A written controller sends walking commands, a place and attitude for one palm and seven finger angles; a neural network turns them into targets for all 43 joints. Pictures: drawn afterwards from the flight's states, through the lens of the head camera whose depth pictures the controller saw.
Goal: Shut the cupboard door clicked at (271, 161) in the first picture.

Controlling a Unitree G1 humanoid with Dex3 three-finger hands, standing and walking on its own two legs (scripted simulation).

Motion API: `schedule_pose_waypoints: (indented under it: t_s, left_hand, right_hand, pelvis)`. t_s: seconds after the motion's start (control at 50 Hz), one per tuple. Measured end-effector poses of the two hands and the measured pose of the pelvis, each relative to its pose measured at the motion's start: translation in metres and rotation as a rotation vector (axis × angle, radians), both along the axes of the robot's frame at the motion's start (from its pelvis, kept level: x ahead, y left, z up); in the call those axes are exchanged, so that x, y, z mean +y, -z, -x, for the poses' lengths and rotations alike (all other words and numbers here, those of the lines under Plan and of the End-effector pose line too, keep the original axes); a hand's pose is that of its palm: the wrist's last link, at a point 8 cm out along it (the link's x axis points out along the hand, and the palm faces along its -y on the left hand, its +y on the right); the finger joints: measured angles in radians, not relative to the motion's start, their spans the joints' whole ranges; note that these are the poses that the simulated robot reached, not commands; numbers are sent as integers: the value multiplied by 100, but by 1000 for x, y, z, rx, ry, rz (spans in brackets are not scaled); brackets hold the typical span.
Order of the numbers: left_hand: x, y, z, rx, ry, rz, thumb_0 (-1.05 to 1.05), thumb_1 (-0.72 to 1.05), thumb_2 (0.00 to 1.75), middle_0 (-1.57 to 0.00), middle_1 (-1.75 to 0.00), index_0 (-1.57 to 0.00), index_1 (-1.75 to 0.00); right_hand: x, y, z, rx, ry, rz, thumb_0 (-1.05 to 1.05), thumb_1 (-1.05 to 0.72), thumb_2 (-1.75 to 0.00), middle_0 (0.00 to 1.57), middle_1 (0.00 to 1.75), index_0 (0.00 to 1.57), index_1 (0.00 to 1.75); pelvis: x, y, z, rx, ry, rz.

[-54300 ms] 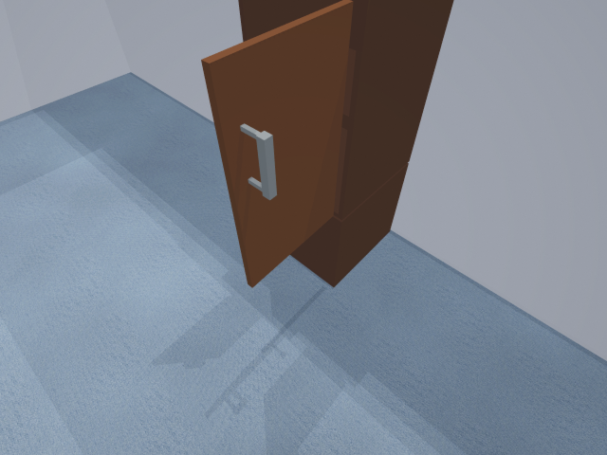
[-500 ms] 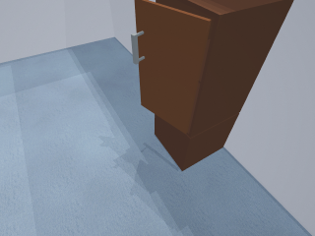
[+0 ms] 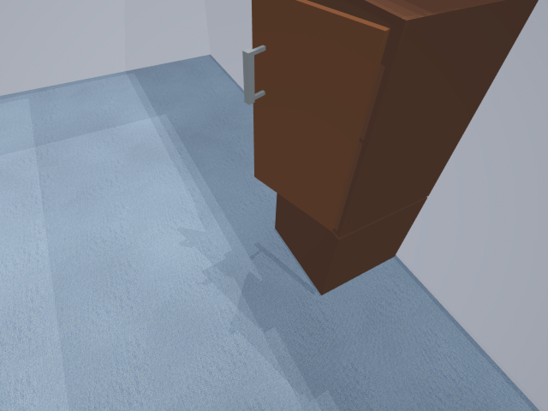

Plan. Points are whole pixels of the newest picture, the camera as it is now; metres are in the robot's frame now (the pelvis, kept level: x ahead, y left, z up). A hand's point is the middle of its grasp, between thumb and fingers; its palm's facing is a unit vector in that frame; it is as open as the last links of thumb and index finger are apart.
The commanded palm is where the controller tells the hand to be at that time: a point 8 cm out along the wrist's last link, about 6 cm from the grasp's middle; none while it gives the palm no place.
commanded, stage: walk to a spot facing it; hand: left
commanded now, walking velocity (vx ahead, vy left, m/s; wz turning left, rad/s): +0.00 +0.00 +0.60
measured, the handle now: (255, 75) +0.86 +0.09 +0.06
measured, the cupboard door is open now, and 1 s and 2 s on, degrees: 17 17 17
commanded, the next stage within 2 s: none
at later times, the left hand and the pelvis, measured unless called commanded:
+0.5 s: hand out of the picture +0.05 +0.26 -0.15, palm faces +0.27 -0.92 -0.27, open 7.4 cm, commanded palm none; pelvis -0.01 +0.02 +0.01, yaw +17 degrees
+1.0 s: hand out of the picture -0.10 +0.16 -0.17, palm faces +0.62 -0.74 -0.27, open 7.4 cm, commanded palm none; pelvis +0.01 -0.02 -0.01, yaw +40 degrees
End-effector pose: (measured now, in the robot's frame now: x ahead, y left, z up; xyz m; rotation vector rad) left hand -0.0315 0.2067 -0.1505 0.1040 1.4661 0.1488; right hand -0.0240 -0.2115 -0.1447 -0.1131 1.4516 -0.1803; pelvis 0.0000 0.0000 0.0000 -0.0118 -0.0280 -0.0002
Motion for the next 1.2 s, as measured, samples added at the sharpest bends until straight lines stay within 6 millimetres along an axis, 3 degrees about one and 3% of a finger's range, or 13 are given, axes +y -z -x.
schedule_pose_waypoints:
  t_s: [0.1, 0.2, 0.34, 0.44, 0.6, 0.68, 0.76, 0.9, 1.0, 1.08, 1.14, 1.2]
  left_hand:
    - [20, 12, -5, -37, -53, -19, 0, 91, 90, -20, -30, -20, -30]
    - [50, 23, -17, -89, -110, -44, 1, 91, 90, -20, -30, -20, -30]
    - [87, -7, -49, -209, -120, -106, 1, 91, 90, -20, -30, -19, -30]
    - [99, -25, -62, -298, -148, -147, 1, 91, 90, -19, -30, -19, -30]
    - [83, -35, -47, -317, -225, -194, 1, 91, 90, -19, -30, -19, -30]
    - [61, -32, -19, -293, -277, -233, 0, 91, 90, -20, -30, -20, -30]
    - [34, -33, 21, -180, -362, -232, 1, 91, 90, -20, -30, -20, -30]
    - [-4, -29, 66, -107, -504, -188, 1, 91, 90, -20, -30, -20, -30]
    - [-18, -13, 105, -69, -632, -150, 1, 91, 90, -20, -30, -20, -30]
    - [-19, 6, 135, -23, -713, -122, 1, 91, 90, -20, -30, -20, -30]
    - [-11, 3, 138, -22, -753, -128, 1, 91, 90, -20, -30, -20, -30]
    - [2, -5, 127, -82, -774, -147, 1, 91, 90, -20, -30, -20, -30]
  right_hand:
    - [-1, 5, -10, 19, -39, 25, 0, -91, -90, 20, 30, 20, 30]
    - [1, 7, -38, -18, -123, 63, 0, -91, -90, 20, 30, 20, 29]
    - [3, -16, -78, -103, -222, 86, 0, -91, -90, 20, 30, 20, 30]
    - [-3, -28, -107, -142, -292, 97, 0, -90, -90, 20, 30, 20, 30]
    - [-27, -28, -153, -176, -399, 97, 0, -90, -90, 20, 30, 20, 30]
    - [-41, -14, -177, -182, -442, 74, 0, -90, -90, 20, 30, 20, 30]
    - [-41, -8, -198, -179, -501, 54, 0, -91, -90, 20, 30, 20, 30]
    - [-6, -6, -226, -144, -636, -2, 0, -91, -90, 19, 30, 20, 29]
    - [51, -4, -257, -183, -774, -25, 0, -91, -90, 19, 30, 20, 29]
    - [98, -7, -281, -292, -866, -39, 0, -91, -90, 20, 30, 20, 29]
    - [117, -18, -287, -336, -908, -42, 0, -91, -90, 20, 30, 20, 29]
    - [126, -24, -289, -341, -941, -48, 0, -91, -90, 20, 30, 20, 30]
  pelvis:
    - [9, 11, 0, -7, -69, 24]
    - [24, 21, 1, -4, -131, 8]
    - [29, 2, 10, 41, -197, 30]
    - [23, -6, 12, 62, -263, 53]
    - [-4, -5, 9, 72, -379, 56]
    - [-25, 5, 2, 91, -425, 7]
    - [-31, 3, 0, 68, -485, 5]
    - [-30, -1, -10, 56, -607, -39]
    - [-17, 7, -9, 55, -692, -32]
    - [-4, 19, -4, 53, -736, -15]
    - [0, 13, -5, 44, -765, -4]
    - [3, 7, -10, 36, -797, 7]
